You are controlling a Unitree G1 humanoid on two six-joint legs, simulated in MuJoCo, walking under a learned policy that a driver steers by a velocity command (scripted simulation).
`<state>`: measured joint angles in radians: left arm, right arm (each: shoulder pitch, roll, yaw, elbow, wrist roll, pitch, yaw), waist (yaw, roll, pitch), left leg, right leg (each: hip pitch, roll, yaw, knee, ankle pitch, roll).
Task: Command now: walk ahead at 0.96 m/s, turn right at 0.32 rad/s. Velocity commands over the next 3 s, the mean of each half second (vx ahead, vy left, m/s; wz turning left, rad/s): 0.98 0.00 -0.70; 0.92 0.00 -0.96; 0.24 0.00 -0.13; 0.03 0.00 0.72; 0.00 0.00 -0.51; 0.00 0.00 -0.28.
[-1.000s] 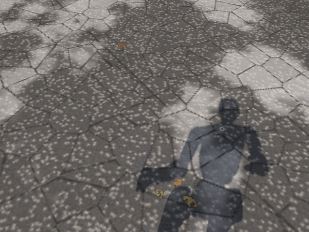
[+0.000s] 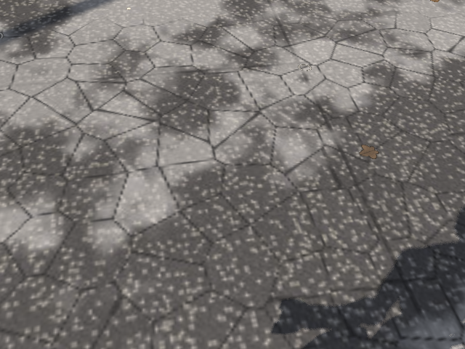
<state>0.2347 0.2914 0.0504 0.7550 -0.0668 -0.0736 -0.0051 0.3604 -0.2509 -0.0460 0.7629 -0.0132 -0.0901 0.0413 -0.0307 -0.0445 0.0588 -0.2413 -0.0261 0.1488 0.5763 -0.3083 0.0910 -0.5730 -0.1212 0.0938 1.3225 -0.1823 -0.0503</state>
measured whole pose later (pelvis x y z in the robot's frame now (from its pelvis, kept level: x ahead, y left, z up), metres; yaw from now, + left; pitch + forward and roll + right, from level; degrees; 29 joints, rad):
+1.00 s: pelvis +0.80 -0.14 +0.00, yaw -52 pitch +0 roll +4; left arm 0.06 0.34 0.06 0.54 -0.02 -0.03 -0.04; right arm 0.43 -0.32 -0.09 0.82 0.00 -0.08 -0.02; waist -0.11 -0.05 0.07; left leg 0.01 -0.03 0.14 0.34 -0.35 -0.02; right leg -0.80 -0.10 -0.01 1.02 -0.11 -0.02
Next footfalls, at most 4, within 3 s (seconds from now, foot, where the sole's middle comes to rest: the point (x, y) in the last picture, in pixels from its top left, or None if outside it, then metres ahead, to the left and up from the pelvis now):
0.30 right None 0.46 -0.06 -0.76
0.70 left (223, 234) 0.86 0.00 -0.77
1.12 right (345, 220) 0.92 -0.43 -0.77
1.66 left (289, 180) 1.09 -0.25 -0.77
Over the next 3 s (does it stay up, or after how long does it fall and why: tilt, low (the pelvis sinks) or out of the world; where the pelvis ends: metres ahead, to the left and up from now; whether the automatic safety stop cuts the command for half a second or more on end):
stays up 1.00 -0.34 0.01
